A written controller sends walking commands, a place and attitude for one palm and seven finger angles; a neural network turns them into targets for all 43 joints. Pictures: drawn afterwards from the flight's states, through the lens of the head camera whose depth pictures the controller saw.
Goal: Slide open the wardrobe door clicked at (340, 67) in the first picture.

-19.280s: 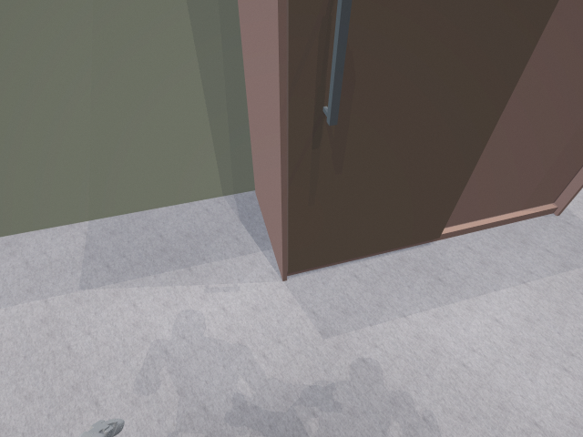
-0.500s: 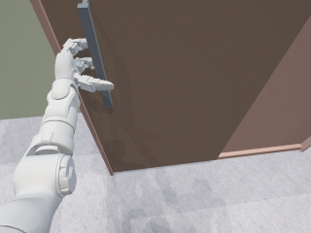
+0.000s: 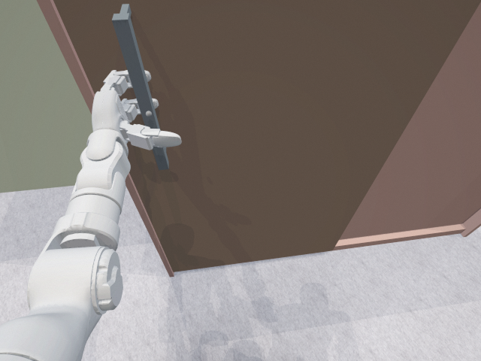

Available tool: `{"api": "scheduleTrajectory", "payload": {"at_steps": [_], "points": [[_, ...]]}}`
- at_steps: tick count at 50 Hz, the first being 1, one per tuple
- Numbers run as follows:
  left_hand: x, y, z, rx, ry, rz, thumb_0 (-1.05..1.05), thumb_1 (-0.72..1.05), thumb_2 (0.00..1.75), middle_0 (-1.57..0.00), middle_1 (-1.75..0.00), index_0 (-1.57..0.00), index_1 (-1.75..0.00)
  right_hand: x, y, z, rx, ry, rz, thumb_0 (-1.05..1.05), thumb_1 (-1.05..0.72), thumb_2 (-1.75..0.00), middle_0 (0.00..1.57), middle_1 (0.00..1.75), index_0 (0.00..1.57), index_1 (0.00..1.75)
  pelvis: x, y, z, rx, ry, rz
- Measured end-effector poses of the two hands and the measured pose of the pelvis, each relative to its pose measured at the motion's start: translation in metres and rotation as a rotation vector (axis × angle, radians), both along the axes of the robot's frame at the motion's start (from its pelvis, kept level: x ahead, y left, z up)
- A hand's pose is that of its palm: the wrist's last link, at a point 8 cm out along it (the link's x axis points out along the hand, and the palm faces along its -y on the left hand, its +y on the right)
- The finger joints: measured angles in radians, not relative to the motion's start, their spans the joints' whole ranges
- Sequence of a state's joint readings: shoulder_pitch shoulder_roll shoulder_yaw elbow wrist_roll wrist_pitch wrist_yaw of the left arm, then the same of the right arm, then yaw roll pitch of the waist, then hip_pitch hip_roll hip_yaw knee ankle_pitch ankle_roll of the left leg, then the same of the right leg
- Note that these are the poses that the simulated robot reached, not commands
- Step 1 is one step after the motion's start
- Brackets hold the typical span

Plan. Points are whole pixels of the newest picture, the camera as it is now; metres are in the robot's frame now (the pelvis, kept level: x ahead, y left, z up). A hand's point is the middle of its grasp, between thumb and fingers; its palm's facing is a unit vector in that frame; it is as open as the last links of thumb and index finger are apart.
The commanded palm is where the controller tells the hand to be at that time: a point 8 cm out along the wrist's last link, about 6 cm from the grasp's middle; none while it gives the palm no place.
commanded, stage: slide the fingers in behind the handle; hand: left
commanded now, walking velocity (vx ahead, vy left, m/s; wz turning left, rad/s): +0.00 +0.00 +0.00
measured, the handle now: (148, 101) +0.53 +0.16 +0.15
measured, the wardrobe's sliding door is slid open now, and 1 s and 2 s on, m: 0.00 0.00 0.00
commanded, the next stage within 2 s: grip the handle and tug to test in 0.60 s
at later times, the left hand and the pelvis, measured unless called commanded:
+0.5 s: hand (152, 113) +0.48 +0.14 +0.16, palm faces +0.11 -0.99 +0.02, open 14.0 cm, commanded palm +0.44 +0.19 +0.16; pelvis +0.00 -0.01 +0.00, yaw +0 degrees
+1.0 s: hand (149, 113) +0.47 +0.15 +0.16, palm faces +0.11 -0.99 +0.01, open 11.8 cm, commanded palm +0.44 +0.19 +0.16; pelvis +0.00 +0.00 +0.00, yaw +0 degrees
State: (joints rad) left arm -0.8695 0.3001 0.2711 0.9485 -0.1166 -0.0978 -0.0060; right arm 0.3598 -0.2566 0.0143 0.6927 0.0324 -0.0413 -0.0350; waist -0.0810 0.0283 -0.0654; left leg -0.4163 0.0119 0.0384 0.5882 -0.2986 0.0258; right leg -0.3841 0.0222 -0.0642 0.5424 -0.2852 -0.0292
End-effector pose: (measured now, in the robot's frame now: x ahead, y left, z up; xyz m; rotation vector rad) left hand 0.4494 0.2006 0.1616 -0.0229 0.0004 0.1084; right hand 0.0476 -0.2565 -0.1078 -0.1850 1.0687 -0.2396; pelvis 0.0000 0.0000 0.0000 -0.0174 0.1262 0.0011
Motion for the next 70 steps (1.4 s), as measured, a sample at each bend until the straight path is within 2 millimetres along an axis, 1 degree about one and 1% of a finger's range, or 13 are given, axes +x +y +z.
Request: {"api": "scheduleTrajectory", "payload": {"at_steps": [9,25,30,37,41,48,52,58,64,68,70], "points": [[0.002,-0.011,0.000,-0.008,0.001,0.006,-0.01,-0.50,0.30,-0.30,-1.20,-0.30,-1.20,0.003,-0.001,0.000,0.004,-0.014,0.012,0.01,-0.91,-0.90,0.20,0.30,0.20,0.30,-0.004,-0.004,0.000,0.004,0.002,0.000],[0.001,-0.006,0.000,0.007,-0.006,0.007,-0.01,-0.50,0.30,-0.30,-1.20,-0.29,-1.20,-0.009,-0.005,-0.002,0.003,0.020,-0.010,0.01,-0.91,-0.90,0.20,0.30,0.20,0.30,-0.002,-0.005,0.000,0.003,0.001,-0.002],[0.000,-0.008,0.001,-0.005,-0.019,0.003,-0.01,-0.50,0.30,-0.30,-1.20,-0.29,-1.20,-0.006,-0.005,-0.001,0.002,0.013,-0.008,0.01,-0.91,-0.90,0.20,0.30,0.20,0.30,-0.001,-0.004,0.001,0.003,-0.002,-0.004],[-0.004,-0.007,0.001,0.002,-0.015,0.007,-0.01,-0.50,0.30,-0.30,-1.20,-0.30,-1.20,0.003,-0.001,0.000,0.008,-0.014,0.000,0.01,-0.91,-0.90,0.20,0.30,0.20,0.30,0.000,-0.002,0.001,0.003,-0.008,-0.006],[-0.006,-0.004,-0.001,-0.006,-0.006,0.012,-0.01,-0.46,0.32,-0.30,-1.20,-0.30,-1.21,0.007,0.001,0.002,0.008,-0.025,0.008,0.01,-0.91,-0.90,0.20,0.30,0.20,0.30,-0.002,-0.001,0.001,0.003,-0.012,-0.004],[-0.003,-0.001,0.000,0.014,-0.008,0.012,-0.01,-0.25,0.41,-0.32,-1.23,-0.32,-1.24,0.009,0.004,0.001,0.001,-0.024,0.020,0.01,-0.91,-0.90,0.20,0.30,0.20,0.30,-0.004,0.001,0.001,0.001,-0.006,0.003],[0.000,-0.005,0.002,0.005,-0.015,-0.004,-0.01,-0.09,0.48,-0.34,-1.26,-0.34,-1.26,0.005,0.005,0.000,0.002,-0.011,0.021,0.01,-0.91,-0.90,0.20,0.30,0.20,0.30,-0.004,0.002,0.000,0.001,-0.001,0.005],[0.005,-0.012,0.000,-0.009,-0.002,-0.008,0.00,0.18,0.59,-0.37,-1.29,-0.37,-1.30,-0.002,0.006,-0.001,0.006,0.003,0.007,0.01,-0.91,-0.90,0.20,0.30,0.20,0.30,-0.002,0.003,0.000,0.002,0.005,-0.002],[0.002,-0.011,0.001,-0.003,-0.028,0.007,0.01,0.46,0.71,-0.40,-1.33,-0.40,-1.34,-0.008,0.007,-0.002,0.017,0.007,-0.011,0.01,-0.91,-0.90,0.20,0.30,0.20,0.30,0.001,0.003,0.001,0.003,0.001,-0.016],[-0.001,-0.010,0.001,0.002,-0.022,0.005,0.01,0.64,0.79,-0.42,-1.36,-0.40,-1.35,-0.008,0.006,-0.002,0.020,0.008,-0.017,0.01,-0.91,-0.90,0.20,0.30,0.20,0.30,0.001,0.002,0.001,0.002,-0.007,-0.017],[-0.001,-0.011,0.002,0.004,-0.016,0.000,0.01,0.67,0.81,-0.40,-1.36,-0.39,-1.35,-0.007,0.005,-0.001,0.018,0.003,-0.021,0.01,-0.91,-0.90,0.20,0.30,0.20,0.30,0.001,0.002,0.001,0.002,-0.010,-0.017]]}}
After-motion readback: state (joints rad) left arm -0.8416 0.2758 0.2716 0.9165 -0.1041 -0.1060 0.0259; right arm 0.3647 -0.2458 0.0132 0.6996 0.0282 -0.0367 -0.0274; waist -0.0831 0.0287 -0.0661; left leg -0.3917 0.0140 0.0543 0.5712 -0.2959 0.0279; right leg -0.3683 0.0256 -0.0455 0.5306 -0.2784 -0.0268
